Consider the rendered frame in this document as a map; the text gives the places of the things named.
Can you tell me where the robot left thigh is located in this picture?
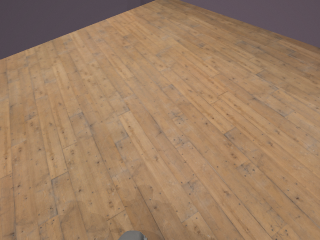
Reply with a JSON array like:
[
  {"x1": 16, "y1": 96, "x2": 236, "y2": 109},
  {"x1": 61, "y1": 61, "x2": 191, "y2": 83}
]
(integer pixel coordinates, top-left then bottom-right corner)
[{"x1": 118, "y1": 230, "x2": 148, "y2": 240}]

